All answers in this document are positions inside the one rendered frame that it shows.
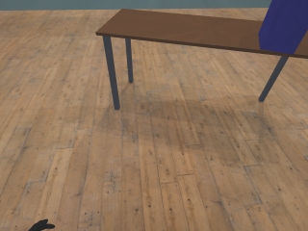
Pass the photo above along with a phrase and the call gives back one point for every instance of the table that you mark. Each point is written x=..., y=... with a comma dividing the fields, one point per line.
x=188, y=29

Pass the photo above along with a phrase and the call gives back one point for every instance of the carton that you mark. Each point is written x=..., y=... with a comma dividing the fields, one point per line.
x=284, y=26

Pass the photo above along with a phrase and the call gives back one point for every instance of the robot left hand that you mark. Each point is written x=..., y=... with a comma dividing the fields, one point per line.
x=41, y=225

